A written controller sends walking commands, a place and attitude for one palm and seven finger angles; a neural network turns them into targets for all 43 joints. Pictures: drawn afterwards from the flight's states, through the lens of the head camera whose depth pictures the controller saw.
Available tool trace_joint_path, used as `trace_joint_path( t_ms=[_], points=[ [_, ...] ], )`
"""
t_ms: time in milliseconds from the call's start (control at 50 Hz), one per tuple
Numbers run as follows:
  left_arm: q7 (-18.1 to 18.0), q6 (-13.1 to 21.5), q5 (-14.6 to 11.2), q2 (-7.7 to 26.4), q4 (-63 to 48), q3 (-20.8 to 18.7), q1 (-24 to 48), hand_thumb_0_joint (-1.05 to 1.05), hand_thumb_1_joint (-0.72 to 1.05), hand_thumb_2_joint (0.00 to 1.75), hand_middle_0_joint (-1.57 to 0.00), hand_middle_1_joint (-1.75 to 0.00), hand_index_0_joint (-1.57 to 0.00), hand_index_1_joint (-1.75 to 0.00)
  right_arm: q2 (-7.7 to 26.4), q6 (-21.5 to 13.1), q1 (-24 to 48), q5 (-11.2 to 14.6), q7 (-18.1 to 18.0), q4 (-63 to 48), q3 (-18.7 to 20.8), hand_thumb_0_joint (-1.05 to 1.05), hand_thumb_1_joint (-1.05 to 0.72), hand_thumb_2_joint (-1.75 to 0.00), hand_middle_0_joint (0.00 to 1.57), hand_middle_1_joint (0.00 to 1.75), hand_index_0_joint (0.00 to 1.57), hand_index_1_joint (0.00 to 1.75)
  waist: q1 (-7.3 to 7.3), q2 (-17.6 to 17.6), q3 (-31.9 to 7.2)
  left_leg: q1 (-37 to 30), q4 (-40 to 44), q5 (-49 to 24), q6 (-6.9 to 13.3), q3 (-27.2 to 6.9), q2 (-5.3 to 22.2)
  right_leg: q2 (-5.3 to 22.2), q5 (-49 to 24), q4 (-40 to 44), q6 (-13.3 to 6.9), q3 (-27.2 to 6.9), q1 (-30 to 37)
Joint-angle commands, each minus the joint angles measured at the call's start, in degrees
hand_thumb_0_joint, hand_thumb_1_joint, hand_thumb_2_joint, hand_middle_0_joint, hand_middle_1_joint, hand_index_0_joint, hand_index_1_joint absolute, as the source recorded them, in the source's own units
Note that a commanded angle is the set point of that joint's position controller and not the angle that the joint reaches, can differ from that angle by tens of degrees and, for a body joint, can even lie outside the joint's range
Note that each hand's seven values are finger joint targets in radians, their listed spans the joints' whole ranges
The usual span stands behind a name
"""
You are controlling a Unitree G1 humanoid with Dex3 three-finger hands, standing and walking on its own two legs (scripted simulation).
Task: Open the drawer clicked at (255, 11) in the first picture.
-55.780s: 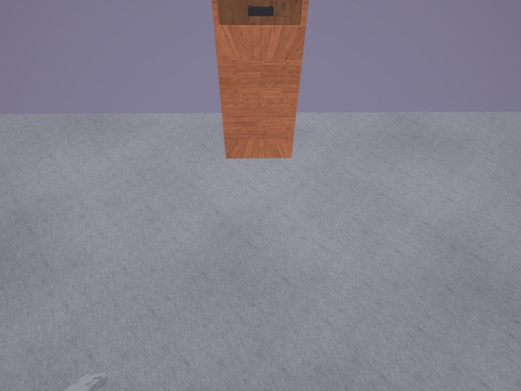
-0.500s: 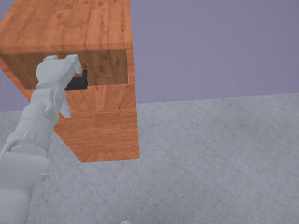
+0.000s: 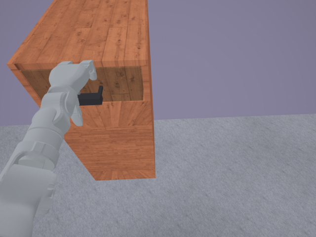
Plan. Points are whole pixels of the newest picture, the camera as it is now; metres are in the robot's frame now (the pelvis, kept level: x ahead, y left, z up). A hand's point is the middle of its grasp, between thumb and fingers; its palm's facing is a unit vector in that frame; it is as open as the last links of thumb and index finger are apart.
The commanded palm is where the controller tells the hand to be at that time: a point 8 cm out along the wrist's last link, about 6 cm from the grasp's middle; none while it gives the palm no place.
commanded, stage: re-aim the fingers above the handle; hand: left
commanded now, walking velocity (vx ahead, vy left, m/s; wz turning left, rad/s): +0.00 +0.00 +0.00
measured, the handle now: (85, 94) +0.51 +0.23 +0.06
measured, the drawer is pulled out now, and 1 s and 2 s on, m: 0.00 0.00 0.00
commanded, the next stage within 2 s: lower the fingers behind the handle in 1.98 s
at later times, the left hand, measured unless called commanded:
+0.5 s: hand (81, 91) +0.46 +0.21 +0.12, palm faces -0.01 -0.05 -1.00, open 13.8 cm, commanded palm +0.44 +0.22 +0.18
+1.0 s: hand (83, 89) +0.47 +0.20 +0.12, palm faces +0.00 -0.05 -1.00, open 13.7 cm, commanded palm +0.45 +0.21 +0.18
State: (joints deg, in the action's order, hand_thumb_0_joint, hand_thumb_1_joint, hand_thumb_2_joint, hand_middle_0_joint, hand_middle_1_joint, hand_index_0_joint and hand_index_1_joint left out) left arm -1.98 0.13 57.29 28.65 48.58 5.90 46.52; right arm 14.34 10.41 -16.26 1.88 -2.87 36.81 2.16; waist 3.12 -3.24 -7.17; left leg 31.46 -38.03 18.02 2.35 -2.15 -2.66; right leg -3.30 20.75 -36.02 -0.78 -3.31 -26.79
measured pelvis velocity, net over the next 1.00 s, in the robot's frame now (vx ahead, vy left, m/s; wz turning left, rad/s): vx -0.01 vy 0.00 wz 0.00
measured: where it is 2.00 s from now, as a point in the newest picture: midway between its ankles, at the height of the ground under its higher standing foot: outside the picture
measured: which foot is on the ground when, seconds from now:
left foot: down 0.00-1.00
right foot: down 0.00-1.00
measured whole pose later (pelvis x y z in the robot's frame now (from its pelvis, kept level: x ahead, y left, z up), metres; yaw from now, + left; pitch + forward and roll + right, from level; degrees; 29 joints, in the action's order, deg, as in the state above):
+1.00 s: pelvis -0.01 +0.00 +0.00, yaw +0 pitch +12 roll -1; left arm -4.6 -0.2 57.8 27.4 50.6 6.0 50.1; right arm 14.2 9.2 -15.9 1.8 -2.9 38.0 1.9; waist 3.7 -3.0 -6.3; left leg 32.7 -38.3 17.3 2.4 -2.0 -2.8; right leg -3.1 20.3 -36.9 -0.7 -3.3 -28.3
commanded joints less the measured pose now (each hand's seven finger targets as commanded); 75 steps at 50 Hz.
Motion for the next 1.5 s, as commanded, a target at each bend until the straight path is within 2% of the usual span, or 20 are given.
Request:
trace_joint_path(
  t_ms=[0,100,140,180,320,380,500,540,680,740,780,840,940,1000,1060,1140,1220,1300,1360,1480],
  points=[
    [-2.62,2.06,-0.99,11.30,-13.61,-3.34,27.13,0.00,-0.50,0.30,-0.30,-1.20,-0.30,-1.20,8.08,-1.38,-2.70,-0.07,-0.47,-5.29,2.94,0.00,-0.90,-0.90,0.20,0.30,0.20,0.30,1.34,2.22,-19.53,-17.45,1.25,-23.63,0.79,1.95,1.37,0.05,-20.93,3.80,-1.57,2.90,2.89],
    [-5.18,1.80,0.13,19.16,-11.44,-9.15,28.67,0.00,-0.50,0.30,-0.30,-1.20,-0.30,-1.20,8.58,-1.40,-2.71,-0.12,-0.91,-4.47,2.61,0.00,-0.90,-0.90,0.20,0.30,0.20,0.30,0.67,2.85,-19.39,-13.63,1.46,-20.01,0.78,2.21,1.00,0.22,-19.88,3.53,-1.57,2.31,4.43],
    [-6.08,1.25,0.39,16.93,-11.47,-7.28,29.06,0.00,-0.50,0.30,-0.30,-1.20,-0.30,-1.20,8.04,-1.70,-2.61,-0.02,-0.82,-4.55,2.59,0.00,-0.90,-0.90,0.20,0.30,0.20,0.30,0.76,0.56,-20.39,-13.90,1.11,-20.18,0.80,2.65,0.68,0.24,-21.04,3.20,-1.51,2.15,4.48],
    [-6.61,0.93,1.06,19.70,-11.38,-9.18,29.06,0.00,-0.50,0.30,-0.30,-1.20,-0.30,-1.20,8.35,-1.70,-2.86,-0.13,-0.96,-4.31,2.73,0.00,-0.90,-0.90,0.20,0.30,0.20,0.30,0.42,0.18,-22.37,-14.35,1.00,-21.28,0.69,2.72,0.80,0.17,-22.09,2.90,-1.51,2.09,5.47],
    [-4.20,0.88,-0.81,17.48,-13.95,-7.83,25.69,0.00,-0.50,0.30,-0.30,-1.20,-0.30,-1.20,8.58,-1.54,-2.86,0.09,-0.71,-4.73,3.13,0.00,-0.90,-0.90,0.20,0.30,0.20,0.30,0.38,1.58,-23.95,-15.65,0.95,-25.23,1.09,3.25,0.83,0.30,-28.39,3.37,-1.01,1.75,8.70],
    [-3.34,0.75,-1.11,14.54,-13.88,-5.91,22.54,0.00,-0.50,0.30,-0.30,-1.20,-0.30,-1.20,8.37,-1.42,-2.30,0.32,-0.60,-4.72,3.16,0.00,-0.90,-0.90,0.20,0.30,0.20,0.30,0.45,1.47,-20.80,-15.79,1.33,-25.18,1.09,3.20,0.78,0.13,-27.79,3.79,-1.16,2.21,7.35],
    [-2.97,0.70,-1.20,19.27,-12.93,-9.82,19.18,0.00,-0.50,0.30,-0.30,-1.20,-0.30,-1.20,8.92,-1.01,-1.05,0.45,-0.93,-5.01,2.64,0.00,-0.90,-0.90,0.20,0.30,0.20,0.30,-0.66,4.33,-18.23,-12.63,2.87,-21.59,1.11,3.68,0.72,0.70,-26.93,4.81,-1.15,1.64,10.15],
    [-3.17,0.84,-0.80,18.43,-13.17,-8.74,19.95,0.00,-0.50,0.30,-0.30,-1.20,-0.30,-1.20,8.59,-1.07,-0.46,0.67,-1.00,-5.30,2.52,0.00,-0.90,-0.90,0.20,0.30,0.20,0.30,-0.79,2.35,-17.34,-12.72,3.14,-20.47,0.97,3.64,0.63,0.64,-25.21,4.57,-1.20,1.76,8.92],
    [-3.83,2.52,-0.74,15.35,-16.17,-5.47,27.36,0.00,-0.50,0.30,-0.30,-1.20,-0.30,-1.20,8.46,-2.17,-1.43,0.54,-1.17,-4.50,3.09,0.00,-0.90,-0.90,0.20,0.30,0.20,0.30,1.59,0.65,-18.98,-17.57,2.48,-20.20,0.86,2.32,1.13,0.24,-20.02,4.61,-1.37,2.44,3.72],
    [-3.98,2.35,-1.42,10.24,-16.28,-1.34,31.12,0.00,-0.50,0.30,-0.30,-1.20,-0.30,-1.20,8.22,-2.77,-2.05,0.44,-0.88,-3.83,3.29,0.00,-0.90,-0.90,0.20,0.30,0.20,0.30,2.98,-0.60,-18.64,-20.22,2.17,-20.54,0.65,1.47,1.33,-0.05,-17.57,4.55,-1.47,3.23,-0.05],
    [-4.41,1.49,-0.92,12.66,-13.32,-3.27,30.56,0.00,-0.50,0.30,-0.30,-1.20,-0.30,-1.20,8.57,-2.69,-2.28,0.41,-0.86,-3.28,3.04,0.00,-0.90,-0.90,0.20,0.30,0.20,0.30,2.56,-0.22,-18.09,-19.39,2.30,-19.57,0.39,1.06,1.32,-0.11,-16.17,4.36,-1.66,3.46,-0.66],
    [-4.99,0.45,-0.82,10.31,-11.59,-1.81,32.48,0.00,-0.50,0.30,-0.30,-1.20,-0.30,-1.20,8.21,-2.89,-2.44,0.15,-0.47,-3.15,2.90,0.00,-0.90,-0.90,0.20,0.30,0.20,0.30,2.33,-0.99,-18.67,-19.29,2.12,-19.51,0.25,1.10,1.26,-0.21,-15.54,3.93,-1.81,3.74,-1.20],
    [-5.49,-1.49,0.79,16.63,-6.60,-6.88,30.76,0.00,-0.50,0.30,-0.30,-1.20,-0.30,-1.20,8.67,-2.34,-3.00,-0.15,-0.60,-3.55,2.26,0.00,-0.90,-0.90,0.20,0.30,0.20,0.30,0.47,1.97,-21.50,-15.26,2.01,-20.56,0.31,1.67,1.22,0.05,-18.64,2.72,-1.79,3.29,3.18],
    [-4.97,-1.61,1.15,15.23,-7.68,-6.39,29.24,0.00,-0.50,0.30,-0.30,-1.20,-0.30,-1.20,8.51,-2.03,-3.18,-0.39,-0.40,-4.24,2.47,0.00,-0.90,-0.90,0.20,0.30,0.20,0.30,0.19,1.93,-23.28,-16.13,1.47,-24.76,0.27,2.03,1.55,-0.06,-21.57,2.40,-1.84,3.45,4.51],
    [-5.03,-1.76,1.20,17.04,-7.44,-8.21,25.38,0.00,-0.50,0.30,-0.30,-1.20,-0.30,-1.20,8.65,-1.66,-2.79,-0.15,-0.44,-4.81,2.49,0.00,-0.90,-0.90,0.20,0.30,0.20,0.30,-0.59,2.62,-20.63,-14.68,2.07,-23.24,0.46,2.47,1.62,-0.14,-21.33,2.84,-1.73,3.39,4.82],
    [-4.04,-0.93,0.31,16.16,-9.30,-7.22,24.07,0.00,-0.50,0.30,-0.30,-1.20,-0.30,-1.20,8.84,-1.76,-2.71,0.17,-0.74,-5.24,2.69,0.00,-0.90,-0.90,0.20,0.30,0.20,0.30,-0.04,4.40,-19.65,-14.01,2.79,-20.53,0.89,2.76,1.53,0.08,-20.89,4.03,-1.37,2.79,5.92],
    [-3.55,1.87,-0.25,15.88,-15.84,-6.39,26.36,0.00,-0.50,0.30,-0.30,-1.20,-0.30,-1.20,8.57,-2.30,-2.67,0.28,-0.98,-5.29,3.14,0.00,-0.90,-0.90,0.20,0.30,0.20,0.30,0.36,0.11,-20.96,-17.05,2.81,-21.61,0.92,2.35,1.54,0.00,-20.39,4.47,-1.55,2.48,5.20],
    [-3.95,3.00,-1.02,12.81,-16.72,-3.94,29.03,0.00,-0.50,0.30,-0.30,-1.20,-0.30,-1.20,8.36,-2.96,-3.23,0.19,-1.00,-3.89,3.55,0.00,-0.90,-0.90,0.20,0.30,0.20,0.30,2.26,0.58,-18.25,-18.92,2.66,-20.71,0.79,1.40,1.88,-0.30,-17.06,5.06,-1.67,3.13,1.34],
    [-4.97,2.35,-0.89,11.91,-15.11,-3.20,30.58,0.00,-0.50,0.30,-0.30,-1.20,-0.30,-1.20,8.32,-3.38,-3.17,0.35,-0.80,-3.16,3.41,0.00,-0.90,-0.90,0.20,0.30,0.20,0.30,2.19,-2.43,-17.60,-19.74,2.95,-18.20,0.34,0.99,1.62,-0.41,-13.91,4.84,-1.89,3.52,-1.49],
    [-6.61,-0.96,0.37,15.75,-9.03,-6.10,31.37,0.00,-0.50,0.30,-0.30,-1.20,-0.30,-1.20,8.75,-3.30,-3.18,0.10,-0.53,-2.68,2.66,0.00,-0.90,-0.90,0.20,0.30,0.20,0.30,0.97,-1.05,-19.79,-16.97,2.96,-18.56,0.03,1.40,1.49,-0.18,-15.32,3.80,-2.05,3.66,1.04]
  ],
)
